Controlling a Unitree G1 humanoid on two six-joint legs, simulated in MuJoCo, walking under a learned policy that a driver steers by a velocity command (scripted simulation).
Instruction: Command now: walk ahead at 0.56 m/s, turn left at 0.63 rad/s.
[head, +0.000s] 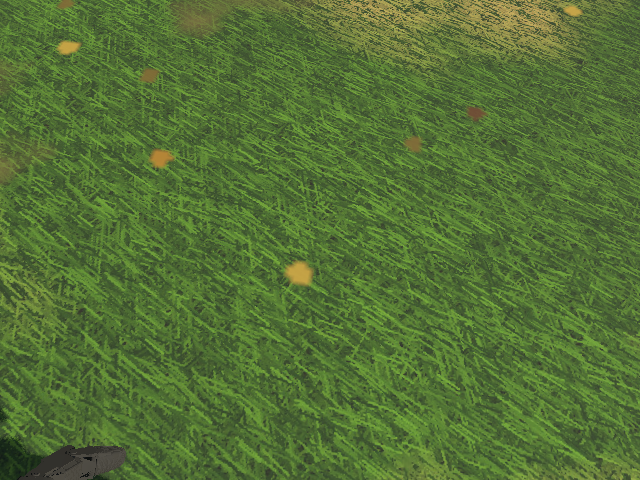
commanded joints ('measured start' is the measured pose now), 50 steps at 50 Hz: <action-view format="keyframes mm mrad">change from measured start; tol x32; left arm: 1 10 69 18 -35 9 -18 1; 15 365 255 56 52 16 -60 9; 50 127 58 -30 148 27 60 48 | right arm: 1 -18 -159 -43 -80 -9 -29 -27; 50 -180 -9 5 130 -32 -4 -29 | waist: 1 15 69 -171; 15 77 -291 -142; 36 13 160 -419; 50 29 -57 -45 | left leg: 1 153 218 -332 -259 -363 131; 10 39 219 -319 -240 -436 82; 17 -452 53 -111 707 -321 -100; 32 -20 79 63 17 69 -105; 36 573 407 -260 50 944 210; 46 26 138 -23 -99 -263 -84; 50 184 112 10 -5 -15 -111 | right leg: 1 -36 -16 -19 -143 133 28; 12 248 -22 -62 -589 194 -27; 15 593 -393 635 -783 22 -267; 25 439 -143 -25 -712 976 -164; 34 381 -105 -16 -494 788 -102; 38 51 -16 13 -104 -365 46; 45 401 -20 -51 -559 242 32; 50 132 -52 4 -657 -11 -27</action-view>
